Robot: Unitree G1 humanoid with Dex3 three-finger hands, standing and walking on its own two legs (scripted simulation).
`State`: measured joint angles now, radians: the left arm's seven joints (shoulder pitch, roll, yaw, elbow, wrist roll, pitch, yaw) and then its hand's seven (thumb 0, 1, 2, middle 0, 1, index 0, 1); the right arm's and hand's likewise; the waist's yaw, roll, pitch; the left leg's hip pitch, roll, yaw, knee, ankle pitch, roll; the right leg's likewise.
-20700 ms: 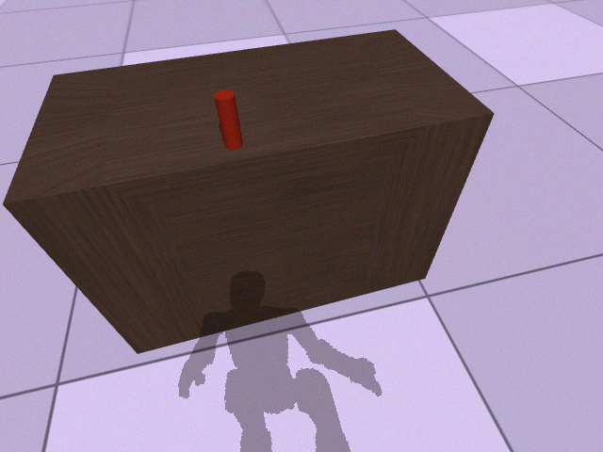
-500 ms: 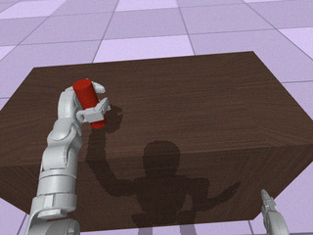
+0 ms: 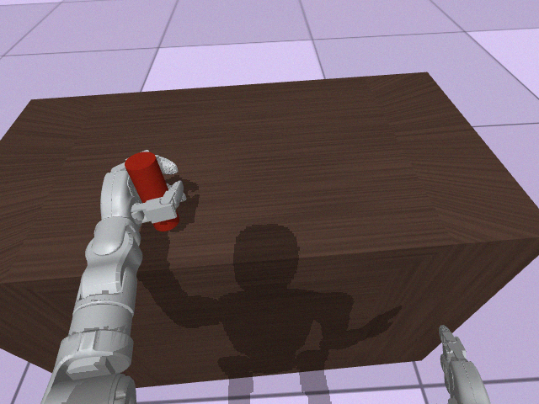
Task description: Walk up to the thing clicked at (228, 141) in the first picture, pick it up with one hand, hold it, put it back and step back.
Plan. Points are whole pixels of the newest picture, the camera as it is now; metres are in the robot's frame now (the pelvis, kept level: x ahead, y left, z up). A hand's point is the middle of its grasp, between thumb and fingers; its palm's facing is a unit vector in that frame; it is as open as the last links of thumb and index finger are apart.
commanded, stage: lower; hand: left
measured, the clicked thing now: (154, 194) +0.41 +0.18 +0.12
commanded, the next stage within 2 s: loosen in 0.70 s
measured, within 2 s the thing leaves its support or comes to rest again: rests again in 1.88 s
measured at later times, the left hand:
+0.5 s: hand (174, 205) +0.42 +0.16 +0.08, palm faces +0.07 -1.00 +0.00, open 5.5 cm
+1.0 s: hand (177, 206) +0.43 +0.16 +0.06, palm faces +0.07 -1.00 +0.00, open 5.6 cm
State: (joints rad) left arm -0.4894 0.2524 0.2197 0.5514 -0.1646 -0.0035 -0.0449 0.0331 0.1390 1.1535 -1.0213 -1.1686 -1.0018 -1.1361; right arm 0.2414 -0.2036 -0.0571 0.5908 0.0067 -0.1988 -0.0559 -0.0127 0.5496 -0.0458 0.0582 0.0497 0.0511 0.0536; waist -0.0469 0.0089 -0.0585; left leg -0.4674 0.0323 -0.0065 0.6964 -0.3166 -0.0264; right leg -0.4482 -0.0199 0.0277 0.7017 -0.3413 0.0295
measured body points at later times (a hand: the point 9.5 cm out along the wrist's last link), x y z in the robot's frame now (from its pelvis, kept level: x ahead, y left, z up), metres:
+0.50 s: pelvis -0.01 +0.00 -0.01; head +0.04 +0.01 +0.43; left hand +0.41 +0.22 +0.08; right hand +0.14 -0.25 -0.08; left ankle +0.02 +0.14 -0.72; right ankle +0.01 -0.14 -0.72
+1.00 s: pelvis +0.00 +0.01 -0.02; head +0.05 +0.02 +0.42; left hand +0.42 +0.22 +0.07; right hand +0.15 -0.25 -0.07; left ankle +0.02 +0.14 -0.72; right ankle +0.01 -0.14 -0.72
